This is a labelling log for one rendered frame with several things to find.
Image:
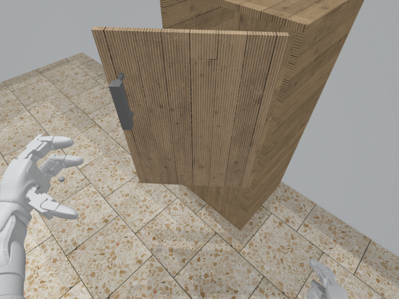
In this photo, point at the cupboard door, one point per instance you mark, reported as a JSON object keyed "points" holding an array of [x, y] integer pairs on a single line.
{"points": [[200, 99]]}

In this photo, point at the robot left forearm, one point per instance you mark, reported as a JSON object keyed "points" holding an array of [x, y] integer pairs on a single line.
{"points": [[14, 219]]}

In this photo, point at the robot right hand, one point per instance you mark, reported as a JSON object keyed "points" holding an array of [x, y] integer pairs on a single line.
{"points": [[329, 289]]}

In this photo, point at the handle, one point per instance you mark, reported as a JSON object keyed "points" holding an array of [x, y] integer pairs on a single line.
{"points": [[121, 104]]}

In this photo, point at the robot left hand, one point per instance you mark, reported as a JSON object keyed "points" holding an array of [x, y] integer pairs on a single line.
{"points": [[22, 174]]}

